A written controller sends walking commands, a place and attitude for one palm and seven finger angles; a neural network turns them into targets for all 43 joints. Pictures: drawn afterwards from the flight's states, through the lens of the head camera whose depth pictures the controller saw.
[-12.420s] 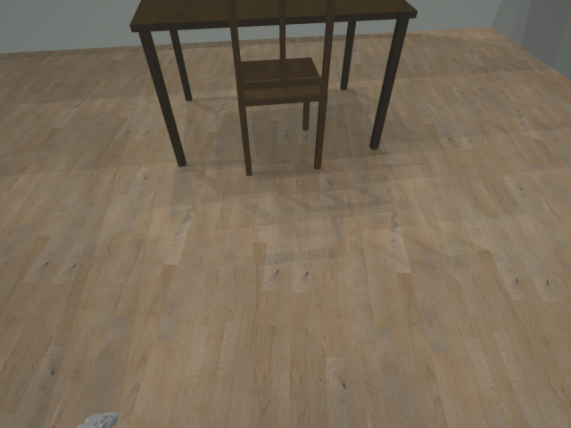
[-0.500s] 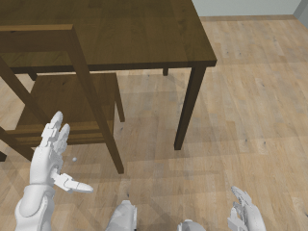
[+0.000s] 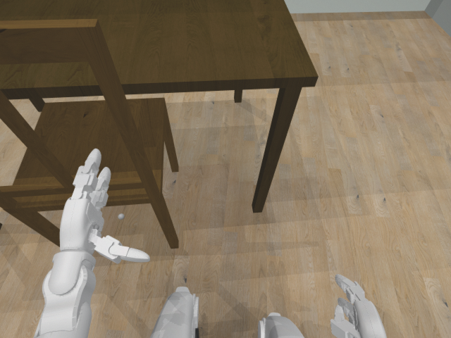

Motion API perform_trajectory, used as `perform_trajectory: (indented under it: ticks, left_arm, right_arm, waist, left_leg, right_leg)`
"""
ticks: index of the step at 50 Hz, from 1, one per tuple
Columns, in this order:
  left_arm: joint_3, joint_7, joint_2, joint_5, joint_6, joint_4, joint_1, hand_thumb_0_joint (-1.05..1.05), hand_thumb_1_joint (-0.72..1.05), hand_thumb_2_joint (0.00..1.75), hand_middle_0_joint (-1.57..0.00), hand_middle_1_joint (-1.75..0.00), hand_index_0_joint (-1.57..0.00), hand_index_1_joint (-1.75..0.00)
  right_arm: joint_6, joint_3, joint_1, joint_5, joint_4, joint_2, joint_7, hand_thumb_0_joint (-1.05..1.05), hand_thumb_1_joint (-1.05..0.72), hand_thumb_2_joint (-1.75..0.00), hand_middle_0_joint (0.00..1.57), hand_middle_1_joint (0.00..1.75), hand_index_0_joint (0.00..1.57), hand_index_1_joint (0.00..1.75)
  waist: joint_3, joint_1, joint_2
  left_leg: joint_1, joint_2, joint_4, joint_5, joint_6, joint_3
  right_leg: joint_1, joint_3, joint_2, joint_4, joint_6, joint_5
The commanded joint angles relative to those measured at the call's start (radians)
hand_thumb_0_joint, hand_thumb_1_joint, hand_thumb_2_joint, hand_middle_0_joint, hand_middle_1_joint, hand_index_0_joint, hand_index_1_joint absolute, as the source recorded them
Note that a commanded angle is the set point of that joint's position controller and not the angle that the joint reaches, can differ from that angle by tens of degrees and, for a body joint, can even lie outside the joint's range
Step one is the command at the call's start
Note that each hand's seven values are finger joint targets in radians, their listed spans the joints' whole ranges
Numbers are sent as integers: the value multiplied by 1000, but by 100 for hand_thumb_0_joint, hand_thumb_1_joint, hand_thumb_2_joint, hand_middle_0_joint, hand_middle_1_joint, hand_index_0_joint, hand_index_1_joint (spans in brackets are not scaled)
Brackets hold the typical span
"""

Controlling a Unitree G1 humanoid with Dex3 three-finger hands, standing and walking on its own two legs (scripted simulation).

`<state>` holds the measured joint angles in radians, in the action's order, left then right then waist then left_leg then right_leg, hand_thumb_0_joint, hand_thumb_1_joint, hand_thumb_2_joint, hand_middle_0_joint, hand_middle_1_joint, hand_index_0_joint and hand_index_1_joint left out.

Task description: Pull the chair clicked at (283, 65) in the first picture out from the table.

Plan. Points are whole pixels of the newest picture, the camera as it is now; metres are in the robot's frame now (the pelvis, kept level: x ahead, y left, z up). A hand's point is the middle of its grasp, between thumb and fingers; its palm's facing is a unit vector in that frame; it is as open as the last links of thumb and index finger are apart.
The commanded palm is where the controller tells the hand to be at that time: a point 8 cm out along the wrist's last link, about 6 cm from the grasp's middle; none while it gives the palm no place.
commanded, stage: aim the fingers beside a spindle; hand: left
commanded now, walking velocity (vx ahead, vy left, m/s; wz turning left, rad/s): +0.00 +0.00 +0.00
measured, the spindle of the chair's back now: (30, 139) +0.46 +0.41 +0.04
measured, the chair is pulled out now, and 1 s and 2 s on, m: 0.00 0.00 0.00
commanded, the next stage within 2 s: push the fingers through the gap in 1.16 s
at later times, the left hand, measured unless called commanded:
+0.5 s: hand (135, 200) +0.34 +0.18 +0.02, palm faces +0.10 -0.99 -0.03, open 16.9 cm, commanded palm +0.31 +0.23 +0.02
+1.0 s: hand (136, 204) +0.34 +0.18 +0.02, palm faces +0.10 -1.00 -0.03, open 16.9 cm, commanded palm +0.31 +0.24 +0.02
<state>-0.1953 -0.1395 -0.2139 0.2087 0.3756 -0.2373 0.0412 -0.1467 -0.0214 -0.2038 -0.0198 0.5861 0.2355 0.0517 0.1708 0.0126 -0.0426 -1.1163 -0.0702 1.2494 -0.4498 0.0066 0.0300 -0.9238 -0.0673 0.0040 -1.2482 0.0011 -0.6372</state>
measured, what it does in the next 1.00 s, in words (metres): stands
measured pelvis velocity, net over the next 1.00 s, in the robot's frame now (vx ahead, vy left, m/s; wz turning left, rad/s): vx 0.00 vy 0.00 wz -0.01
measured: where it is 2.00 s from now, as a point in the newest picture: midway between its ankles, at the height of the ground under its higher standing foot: outside the picture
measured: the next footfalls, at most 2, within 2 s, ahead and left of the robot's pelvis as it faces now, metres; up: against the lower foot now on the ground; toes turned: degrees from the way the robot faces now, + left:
none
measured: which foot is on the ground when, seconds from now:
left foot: down 0.00-1.00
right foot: down 0.00-1.00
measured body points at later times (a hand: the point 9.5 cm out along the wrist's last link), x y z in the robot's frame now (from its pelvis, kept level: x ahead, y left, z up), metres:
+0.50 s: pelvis +0.00 +0.00 -0.01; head +0.09 +0.01 +0.43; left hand +0.33 +0.24 +0.03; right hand +0.15 -0.24 -0.11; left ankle +0.08 +0.12 -0.63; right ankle -0.01 -0.12 -0.63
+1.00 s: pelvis +0.00 +0.00 -0.01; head +0.09 +0.01 +0.43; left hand +0.33 +0.24 +0.03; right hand +0.15 -0.25 -0.12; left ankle +0.08 +0.12 -0.63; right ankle -0.02 -0.12 -0.63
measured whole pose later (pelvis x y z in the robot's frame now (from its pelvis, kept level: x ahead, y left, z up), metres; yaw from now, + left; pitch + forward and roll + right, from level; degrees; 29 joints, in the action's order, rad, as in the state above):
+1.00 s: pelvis +0.00 +0.00 -0.01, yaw -1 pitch +21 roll -3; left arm -0.20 -0.11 -0.21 0.18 0.43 -0.39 -0.10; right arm -0.07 -0.01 -0.21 -0.03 0.60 0.24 0.03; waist 0.19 0.02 -0.04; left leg -1.20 -0.08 1.30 -0.47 0.01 0.02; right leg -1.02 -0.06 0.01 -1.31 0.00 -0.66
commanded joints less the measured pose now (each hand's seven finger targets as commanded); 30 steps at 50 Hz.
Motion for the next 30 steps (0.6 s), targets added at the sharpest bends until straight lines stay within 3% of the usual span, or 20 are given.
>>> perform_trajectory:
  ticks: [1,8,10,12,14,17,18,22,24,25,27,30]
  left_arm:
    - [-77,13,-153,9,63,158,-193,0,-50,30,-6,-8,-6,-8]
    - [-27,19,-115,-4,74,156,-245,0,-50,30,-6,-8,-6,-8]
    - [-42,26,-129,-9,73,126,-236,0,-50,30,-6,-8,-6,-8]
    - [-34,33,-122,-15,76,114,-292,0,-50,30,-6,-8,-6,-8]
    - [-53,47,-146,-24,83,121,-314,0,-50,30,-6,-8,-6,-8]
    - [-53,56,-137,-26,89,95,-322,0,-50,30,-6,-8,-6,-8]
    - [-39,54,-124,-30,92,100,-329,0,-50,30,-6,-8,-6,-8]
    - [-40,54,-124,-31,94,57,-351,0,-50,30,-6,-8,-6,-8]
    - [-36,53,-125,-32,99,61,-380,0,-50,30,-6,-8,-6,-8]
    - [-54,55,-137,-32,100,50,-362,0,-50,30,-6,-8,-6,-8]
    - [-56,54,-134,-29,101,31,-368,0,-50,30,-6,-8,-6,-8]
    - [-61,53,-144,-33,108,35,-370,0,-50,30,-6,-8,-6,-8]
  right_arm:
    - [-37,55,13,4,-127,137,6,0,-90,-90,20,30,20,30]
    - [-32,59,6,2,-130,140,0,0,-90,-90,20,30,20,30]
    - [-26,60,4,1,-128,143,-1,0,-90,-90,20,30,20,30]
    - [-19,58,2,1,-122,142,-3,0,-90,-90,20,30,20,30]
    - [-15,60,-4,-4,-124,144,-3,0,-90,-90,20,30,20,30]
    - [-5,61,-5,-5,-120,143,-8,0,-90,-90,20,30,20,30]
    - [-5,61,-4,-5,-122,141,-10,0,-90,-90,20,30,20,30]
    - [7,61,-11,-6,-118,144,-13,0,-90,-90,20,30,20,30]
    - [7,63,-15,-7,-115,145,-12,0,-90,-90,20,30,20,30]
    - [10,64,-17,-8,-113,145,-14,0,-90,-90,20,30,20,30]
    - [16,65,-19,-7,-110,145,-15,0,-90,-90,20,30,20,30]
    - [23,66,-17,-7,-114,145,-18,0,-90,-90,20,30,20,30]
  waist:
    - [281,6,1]
    - [321,11,-34]
    - [316,11,-1]
    - [295,20,-19]
    - [322,11,-39]
    - [338,15,-11]
    - [346,13,-46]
    - [331,20,-8]
    - [357,22,-26]
    - [368,11,-24]
    - [362,18,5]
    - [372,11,-23]
  left_leg:
    - [354,43,-147,121,-33,13]
    - [401,40,-144,133,-27,26]
    - [378,40,-137,135,-30,23]
    - [367,39,-136,114,-27,26]
    - [371,39,-130,122,-25,30]
    - [375,39,-120,146,-26,23]
    - [383,40,-119,140,-24,22]
    - [357,39,-114,133,-24,24]
    - [364,40,-98,151,-27,22]
    - [363,40,-96,163,-25,18]
    - [349,39,-90,163,-27,16]
    - [351,41,-88,166,-25,14]
  right_leg:
    - [-17,17,31,206,22,243]
    - [-56,8,30,188,26,240]
    - [-55,11,32,185,25,247]
    - [-78,8,31,181,24,230]
    - [-78,9,33,167,29,231]
    - [-77,10,32,166,26,258]
    - [-89,11,32,162,27,247]
    - [-94,9,34,157,26,246]
    - [-96,14,35,150,28,262]
    - [-88,15,33,147,28,275]
    - [-90,15,34,146,25,282]
    - [-91,18,34,141,27,283]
